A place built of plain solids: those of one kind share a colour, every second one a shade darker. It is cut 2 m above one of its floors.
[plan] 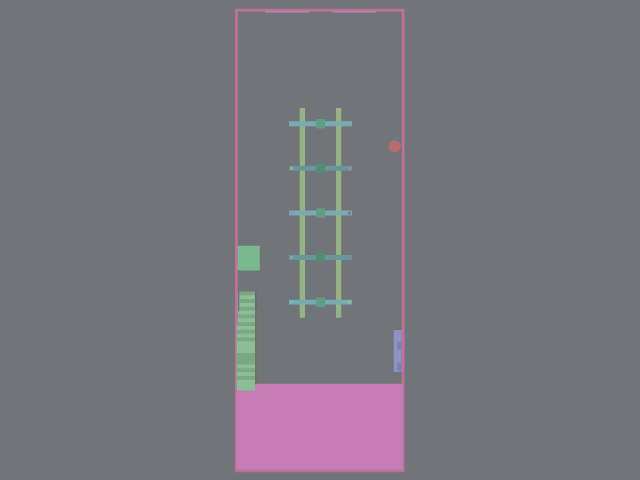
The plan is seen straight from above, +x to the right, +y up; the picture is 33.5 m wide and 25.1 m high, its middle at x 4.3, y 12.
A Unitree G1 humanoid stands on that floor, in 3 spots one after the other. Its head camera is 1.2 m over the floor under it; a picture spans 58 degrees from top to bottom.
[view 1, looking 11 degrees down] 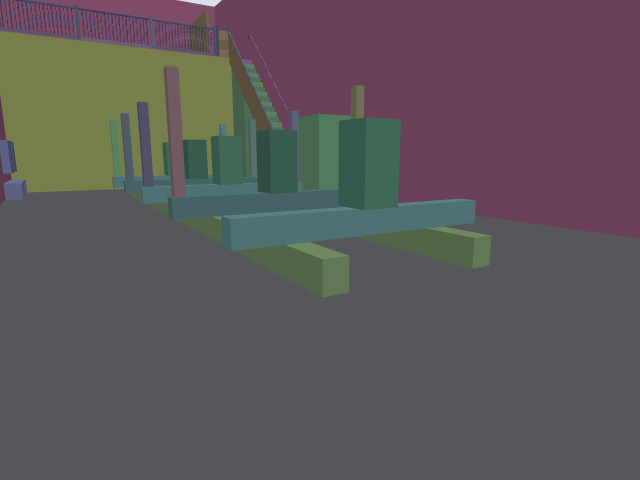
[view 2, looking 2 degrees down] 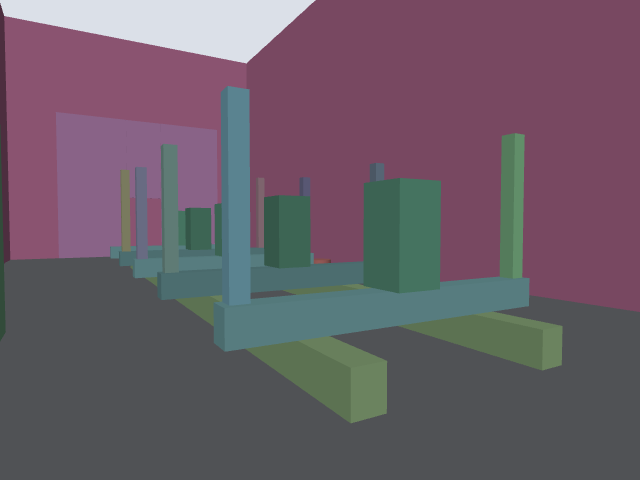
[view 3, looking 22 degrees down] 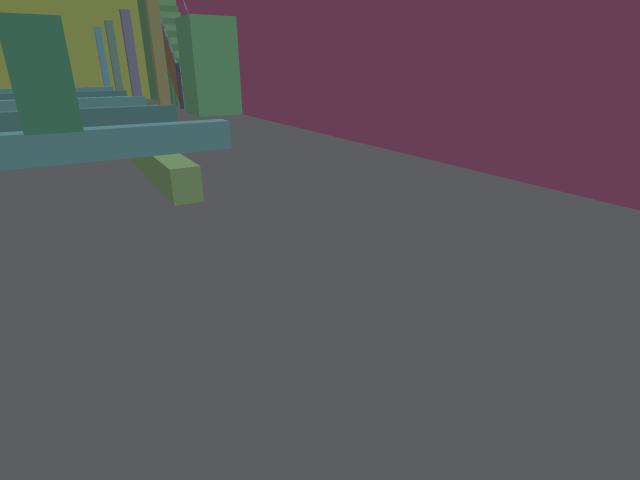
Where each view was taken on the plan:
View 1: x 7.28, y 21.95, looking -121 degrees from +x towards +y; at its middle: cross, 4.45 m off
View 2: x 1.79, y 5.79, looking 60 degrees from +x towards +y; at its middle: wall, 13.57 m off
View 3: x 4.33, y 22.85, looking -121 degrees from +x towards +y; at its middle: ground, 3.20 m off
